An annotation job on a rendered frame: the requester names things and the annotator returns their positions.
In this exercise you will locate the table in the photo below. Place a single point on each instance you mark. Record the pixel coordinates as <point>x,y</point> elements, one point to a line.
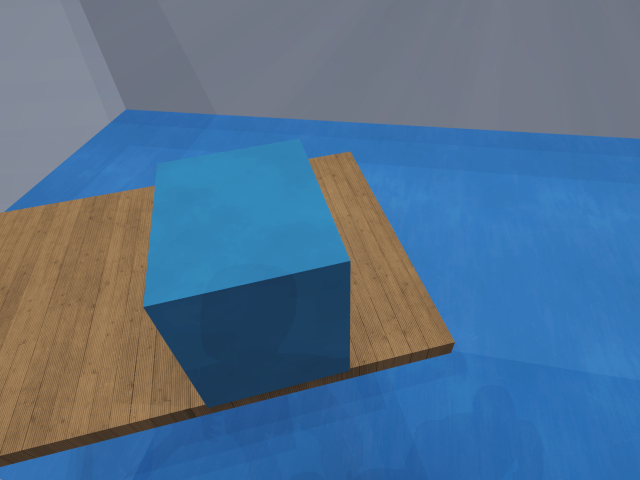
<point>82,362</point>

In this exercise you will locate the carton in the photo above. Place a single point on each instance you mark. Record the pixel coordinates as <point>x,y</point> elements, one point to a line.
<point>248,280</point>

